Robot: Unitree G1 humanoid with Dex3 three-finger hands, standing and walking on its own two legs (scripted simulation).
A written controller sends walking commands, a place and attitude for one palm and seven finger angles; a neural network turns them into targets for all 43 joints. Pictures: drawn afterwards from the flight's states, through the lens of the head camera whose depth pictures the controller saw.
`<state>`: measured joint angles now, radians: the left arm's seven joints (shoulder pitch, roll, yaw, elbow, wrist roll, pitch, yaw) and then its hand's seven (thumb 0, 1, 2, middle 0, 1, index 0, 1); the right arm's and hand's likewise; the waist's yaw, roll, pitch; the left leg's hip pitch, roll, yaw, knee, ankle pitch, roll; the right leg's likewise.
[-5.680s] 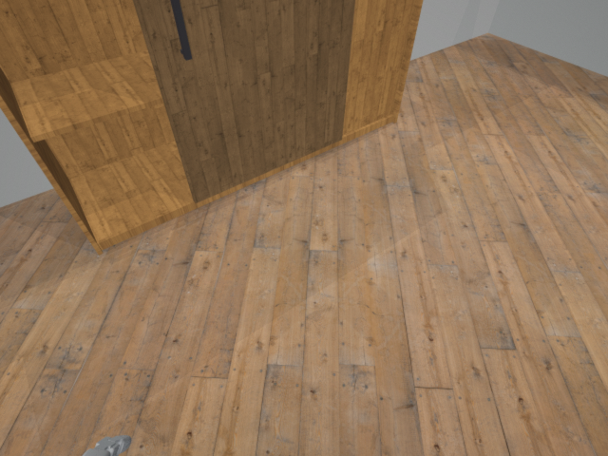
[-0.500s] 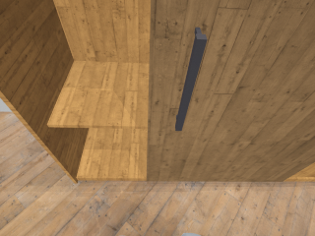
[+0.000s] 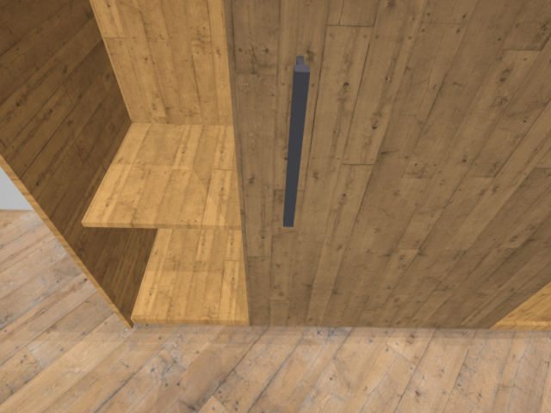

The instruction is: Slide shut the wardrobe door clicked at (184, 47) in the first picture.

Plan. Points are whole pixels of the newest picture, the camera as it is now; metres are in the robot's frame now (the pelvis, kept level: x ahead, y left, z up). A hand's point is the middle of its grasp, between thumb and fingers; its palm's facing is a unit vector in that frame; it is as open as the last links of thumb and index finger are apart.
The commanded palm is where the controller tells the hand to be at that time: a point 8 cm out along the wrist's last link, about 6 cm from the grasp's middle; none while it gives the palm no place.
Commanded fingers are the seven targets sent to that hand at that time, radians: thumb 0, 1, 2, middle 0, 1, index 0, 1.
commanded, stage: come to a stop and stand still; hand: right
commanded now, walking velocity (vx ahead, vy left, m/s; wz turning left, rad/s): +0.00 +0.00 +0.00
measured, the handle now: (293, 155) +0.51 +0.00 +0.10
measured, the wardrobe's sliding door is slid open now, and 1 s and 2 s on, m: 0.43 0.43 0.43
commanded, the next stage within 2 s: look again from close up in 0.74 s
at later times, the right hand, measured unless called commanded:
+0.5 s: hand out of the picture -0.05 -0.12 -0.17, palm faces +0.04 +0.99 -0.15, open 7.4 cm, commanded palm none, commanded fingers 0.00 -0.90 -0.90 0.20 0.30 0.20 0.30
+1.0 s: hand out of the picture -0.03 -0.12 -0.18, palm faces +0.05 +0.98 -0.17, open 7.4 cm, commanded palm none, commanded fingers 0.00 -0.90 -0.90 0.20 0.30 0.20 0.30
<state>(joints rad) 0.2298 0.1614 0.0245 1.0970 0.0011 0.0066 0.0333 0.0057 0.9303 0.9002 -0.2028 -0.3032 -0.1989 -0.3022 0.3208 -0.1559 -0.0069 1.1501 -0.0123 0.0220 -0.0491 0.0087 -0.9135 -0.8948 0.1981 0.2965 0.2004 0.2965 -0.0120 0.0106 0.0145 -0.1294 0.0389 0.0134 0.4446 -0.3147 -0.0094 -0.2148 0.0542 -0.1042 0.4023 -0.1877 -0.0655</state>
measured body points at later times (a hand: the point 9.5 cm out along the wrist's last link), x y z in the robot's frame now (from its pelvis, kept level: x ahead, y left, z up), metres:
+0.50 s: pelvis -0.02 +0.02 +0.00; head -0.02 +0.03 +0.45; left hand -0.08 +0.22 -0.16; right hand -0.05 -0.17 -0.16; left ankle -0.04 +0.12 -0.74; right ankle +0.02 -0.08 -0.74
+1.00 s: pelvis +0.00 +0.03 -0.01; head +0.00 +0.03 +0.44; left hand -0.01 +0.24 -0.17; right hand -0.03 -0.17 -0.16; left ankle -0.04 +0.12 -0.74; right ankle +0.02 -0.08 -0.74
